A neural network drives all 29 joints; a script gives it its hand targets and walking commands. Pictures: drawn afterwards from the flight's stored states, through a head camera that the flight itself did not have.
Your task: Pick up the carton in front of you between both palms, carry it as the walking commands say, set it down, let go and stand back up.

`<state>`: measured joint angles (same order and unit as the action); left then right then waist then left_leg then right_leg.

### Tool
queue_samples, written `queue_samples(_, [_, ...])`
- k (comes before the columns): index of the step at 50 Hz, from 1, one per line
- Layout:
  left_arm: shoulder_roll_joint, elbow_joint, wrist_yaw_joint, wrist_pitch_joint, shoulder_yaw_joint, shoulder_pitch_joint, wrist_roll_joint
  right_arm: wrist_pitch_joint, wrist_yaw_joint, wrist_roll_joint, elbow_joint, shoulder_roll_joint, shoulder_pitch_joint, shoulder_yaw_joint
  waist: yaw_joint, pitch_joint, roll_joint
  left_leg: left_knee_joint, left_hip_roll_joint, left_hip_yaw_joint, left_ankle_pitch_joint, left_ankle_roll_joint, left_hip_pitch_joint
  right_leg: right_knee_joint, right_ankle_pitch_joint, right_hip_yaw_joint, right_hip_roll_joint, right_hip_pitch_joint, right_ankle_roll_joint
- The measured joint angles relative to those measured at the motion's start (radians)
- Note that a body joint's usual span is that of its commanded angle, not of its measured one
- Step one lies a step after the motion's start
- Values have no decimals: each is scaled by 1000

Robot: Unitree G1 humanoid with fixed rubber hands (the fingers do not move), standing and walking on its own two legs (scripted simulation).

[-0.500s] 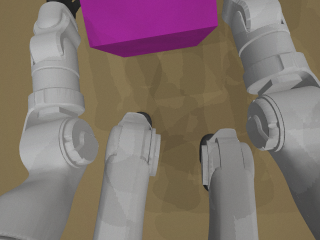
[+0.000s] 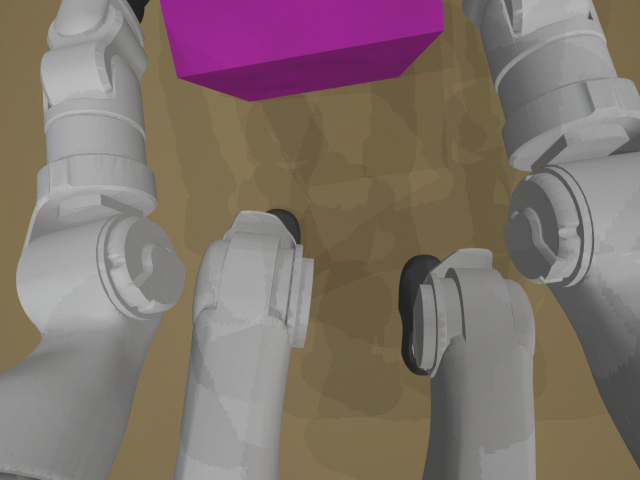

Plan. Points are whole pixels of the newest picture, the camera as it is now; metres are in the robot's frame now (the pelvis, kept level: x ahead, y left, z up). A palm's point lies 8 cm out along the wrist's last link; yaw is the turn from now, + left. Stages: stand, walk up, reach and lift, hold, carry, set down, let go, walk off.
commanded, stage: set down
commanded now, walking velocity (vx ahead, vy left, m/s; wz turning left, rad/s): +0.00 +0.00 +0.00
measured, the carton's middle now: out of the picture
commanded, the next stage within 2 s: let go in 1.64 s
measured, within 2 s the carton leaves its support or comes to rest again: neither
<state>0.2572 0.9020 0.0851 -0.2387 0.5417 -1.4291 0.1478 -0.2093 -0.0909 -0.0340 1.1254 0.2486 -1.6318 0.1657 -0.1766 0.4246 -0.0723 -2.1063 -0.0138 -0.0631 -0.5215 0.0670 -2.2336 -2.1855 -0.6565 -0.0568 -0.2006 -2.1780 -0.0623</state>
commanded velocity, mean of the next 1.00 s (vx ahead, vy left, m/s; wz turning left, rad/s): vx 0.00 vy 0.00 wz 0.00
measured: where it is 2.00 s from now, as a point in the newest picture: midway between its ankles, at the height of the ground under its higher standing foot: (346, 312)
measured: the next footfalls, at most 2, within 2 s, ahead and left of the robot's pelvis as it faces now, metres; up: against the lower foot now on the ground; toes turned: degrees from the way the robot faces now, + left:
none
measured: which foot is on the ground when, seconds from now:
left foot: down 0.00-1.00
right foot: down 0.00-1.00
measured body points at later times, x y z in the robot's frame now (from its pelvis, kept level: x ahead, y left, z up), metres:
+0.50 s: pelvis +0.00 +0.00 -0.01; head +0.40 +0.04 +0.19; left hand +0.51 +0.31 -0.21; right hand +0.60 -0.04 -0.22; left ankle +0.13 +0.14 -0.35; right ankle +0.09 -0.11 -0.35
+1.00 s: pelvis +0.00 +0.01 +0.05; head +0.35 +0.07 +0.32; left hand +0.52 +0.33 -0.07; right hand +0.63 -0.03 -0.06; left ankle +0.12 +0.14 -0.35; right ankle +0.09 -0.11 -0.35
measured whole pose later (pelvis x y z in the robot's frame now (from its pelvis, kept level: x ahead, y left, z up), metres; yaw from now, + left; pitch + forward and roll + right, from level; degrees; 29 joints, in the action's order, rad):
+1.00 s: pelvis +0.00 +0.01 +0.05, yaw +2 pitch +41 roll -2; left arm 0.35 1.00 -0.07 -0.19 0.34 -1.46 -0.09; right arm -0.24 -0.11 0.07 1.11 0.37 -1.61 0.12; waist -0.16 0.24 -0.06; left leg -1.92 0.01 -0.05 -0.46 0.03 -2.17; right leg -2.00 -0.63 -0.02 -0.07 -2.07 -0.03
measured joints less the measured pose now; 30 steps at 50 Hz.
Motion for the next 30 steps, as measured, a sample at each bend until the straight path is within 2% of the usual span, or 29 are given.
queue_samples(4, [6, 11, 19, 8, 11, -14, 7, 6, 25, -13, -2, -2, -10, 17, 2, 17, 3, -4, -2, 0, 0, 0, 5, -6, 0, 4, 6, 3, 6])
queue_samples(11, [19, 26, 29, 20, 37, -35, 24, 13, 37, -37, -17, -5, -20, 36, 7, 47, 7, -14, -5, 0, -8, 2, 14, -17, -8, 11, 15, 11, 14])
queue_samples(17, [30, 73, 23, 64, 36, -54, -1, 29, 36, -16, -33, 12, -19, -12, 8, 77, 18, -25, -6, 7, -18, 4, 24, -32, -22, 8, 23, 21, 15])
queue_samples(20, [53, 154, -20, 111, 18, -75, -28, 45, 13, 31, -20, 38, -26, -83, 14, 99, 31, -32, -7, 14, -20, -2, 28, -40, -29, 5, 31, 30, 11])
queue_samples(24, [100, 235, -89, 168, -38, -82, -124, 59, -22, 132, -9, 99, -10, -170, 21, 97, 45, -37, -14, 29, -19, -19, 12, -46, -36, 3, 49, 21, 8])
queue_samples(30, [169, 258, -110, 193, -139, -99, -258, 61, -24, 243, -45, 171, -7, -262, 26, 91, 49, -44, -28, 51, -4, -48, -8, -52, -25, 2, 71, 5, 5])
